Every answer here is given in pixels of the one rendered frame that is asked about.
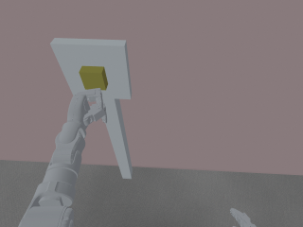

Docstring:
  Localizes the panel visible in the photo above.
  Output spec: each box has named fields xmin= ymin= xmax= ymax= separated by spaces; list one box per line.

xmin=50 ymin=38 xmax=133 ymax=179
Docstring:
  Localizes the left robot hand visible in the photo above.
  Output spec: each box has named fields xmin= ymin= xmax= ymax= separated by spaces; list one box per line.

xmin=66 ymin=88 xmax=107 ymax=129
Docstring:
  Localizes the left robot upper arm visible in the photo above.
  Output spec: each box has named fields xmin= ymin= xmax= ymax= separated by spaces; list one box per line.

xmin=21 ymin=205 xmax=74 ymax=227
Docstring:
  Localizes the button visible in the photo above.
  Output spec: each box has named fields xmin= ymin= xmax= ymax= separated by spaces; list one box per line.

xmin=79 ymin=65 xmax=108 ymax=91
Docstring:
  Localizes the right robot hand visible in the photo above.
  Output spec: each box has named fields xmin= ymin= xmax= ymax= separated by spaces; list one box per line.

xmin=230 ymin=208 xmax=257 ymax=227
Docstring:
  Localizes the robot left forearm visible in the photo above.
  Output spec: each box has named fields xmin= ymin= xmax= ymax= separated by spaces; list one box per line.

xmin=18 ymin=121 xmax=86 ymax=227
